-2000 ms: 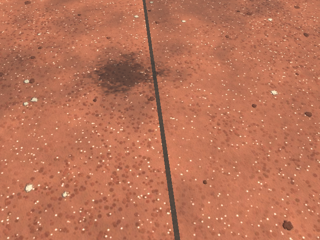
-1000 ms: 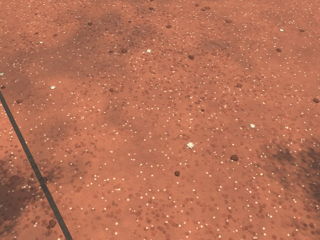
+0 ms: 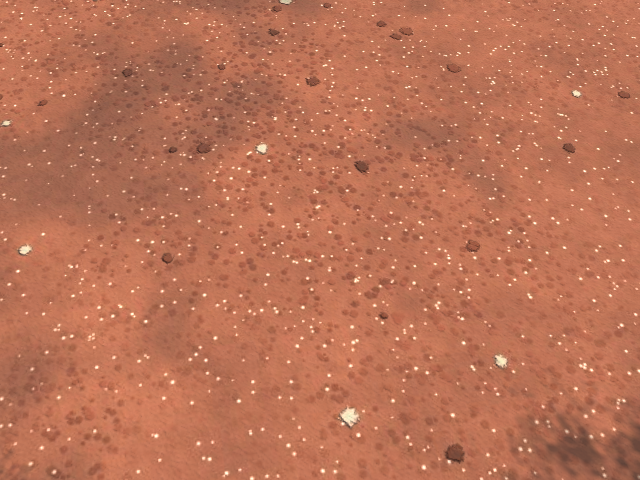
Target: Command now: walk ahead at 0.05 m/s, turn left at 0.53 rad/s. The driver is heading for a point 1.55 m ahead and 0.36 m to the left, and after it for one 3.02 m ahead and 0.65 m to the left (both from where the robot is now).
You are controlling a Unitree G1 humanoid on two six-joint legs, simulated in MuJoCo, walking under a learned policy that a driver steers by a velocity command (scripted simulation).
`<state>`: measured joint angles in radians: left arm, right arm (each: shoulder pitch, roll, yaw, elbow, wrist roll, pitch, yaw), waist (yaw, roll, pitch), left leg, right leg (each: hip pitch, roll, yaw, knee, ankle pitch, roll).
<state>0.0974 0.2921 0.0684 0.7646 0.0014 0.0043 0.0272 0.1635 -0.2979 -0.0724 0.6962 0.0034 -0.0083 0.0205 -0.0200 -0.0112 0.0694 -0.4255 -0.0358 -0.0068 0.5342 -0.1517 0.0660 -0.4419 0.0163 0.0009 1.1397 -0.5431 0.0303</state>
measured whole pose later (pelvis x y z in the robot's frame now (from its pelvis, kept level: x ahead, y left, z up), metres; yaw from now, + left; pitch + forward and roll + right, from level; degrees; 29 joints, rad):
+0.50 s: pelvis +0.04 -0.05 +0.01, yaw +19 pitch +2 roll +1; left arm 0.17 0.26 0.07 0.75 0.02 0.00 0.04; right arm 0.19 -0.35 -0.11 0.65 0.02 0.07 -0.02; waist 0.01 0.05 0.03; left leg -0.56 -0.06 -0.09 1.13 -0.39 -0.08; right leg -0.25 -0.03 -0.02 0.45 -0.23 -0.01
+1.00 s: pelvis +0.09 +0.03 +0.02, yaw +29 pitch +2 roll -1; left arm 0.17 0.32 0.08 0.79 -0.01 -0.06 -0.03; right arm 0.39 -0.25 -0.04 0.71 0.00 -0.05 0.00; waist -0.03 -0.04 0.00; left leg -0.02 -0.03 -0.01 0.25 -0.26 0.05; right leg -0.64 -0.09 0.00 0.86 -0.08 0.03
